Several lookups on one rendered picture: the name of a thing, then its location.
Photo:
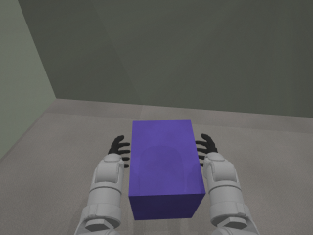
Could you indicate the left robot hand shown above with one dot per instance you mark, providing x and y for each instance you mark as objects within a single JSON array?
[{"x": 116, "y": 145}]

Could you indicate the carton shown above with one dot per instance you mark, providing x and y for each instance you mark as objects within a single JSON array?
[{"x": 165, "y": 179}]

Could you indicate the robot left forearm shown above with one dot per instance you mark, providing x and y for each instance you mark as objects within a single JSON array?
[{"x": 103, "y": 210}]

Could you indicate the right robot hand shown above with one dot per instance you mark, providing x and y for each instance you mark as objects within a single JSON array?
[{"x": 209, "y": 144}]

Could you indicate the robot right forearm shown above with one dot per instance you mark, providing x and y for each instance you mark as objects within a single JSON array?
[{"x": 228, "y": 208}]

